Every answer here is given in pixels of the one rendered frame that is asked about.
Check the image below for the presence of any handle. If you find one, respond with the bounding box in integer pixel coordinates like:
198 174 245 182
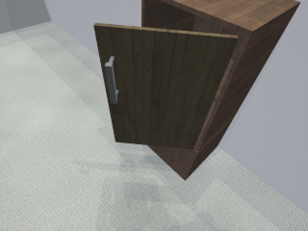
105 56 118 104

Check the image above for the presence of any cupboard door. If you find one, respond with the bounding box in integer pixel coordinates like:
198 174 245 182
93 22 239 149

